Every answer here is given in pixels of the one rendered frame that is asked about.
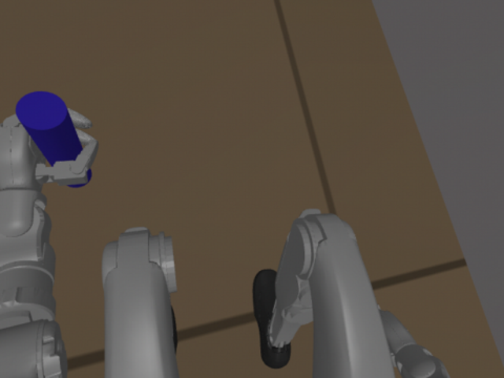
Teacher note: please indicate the left robot arm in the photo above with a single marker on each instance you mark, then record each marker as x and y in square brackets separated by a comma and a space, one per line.
[30, 339]

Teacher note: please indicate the right robot hand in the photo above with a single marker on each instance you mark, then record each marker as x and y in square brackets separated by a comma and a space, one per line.
[397, 335]

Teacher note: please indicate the can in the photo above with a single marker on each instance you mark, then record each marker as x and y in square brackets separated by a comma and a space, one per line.
[46, 119]

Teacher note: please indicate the right robot foot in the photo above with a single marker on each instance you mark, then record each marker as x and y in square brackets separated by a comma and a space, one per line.
[264, 297]

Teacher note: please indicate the left robot hand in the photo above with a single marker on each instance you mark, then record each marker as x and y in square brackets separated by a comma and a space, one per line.
[22, 164]

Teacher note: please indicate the right robot arm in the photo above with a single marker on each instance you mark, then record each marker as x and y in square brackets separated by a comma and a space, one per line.
[415, 361]

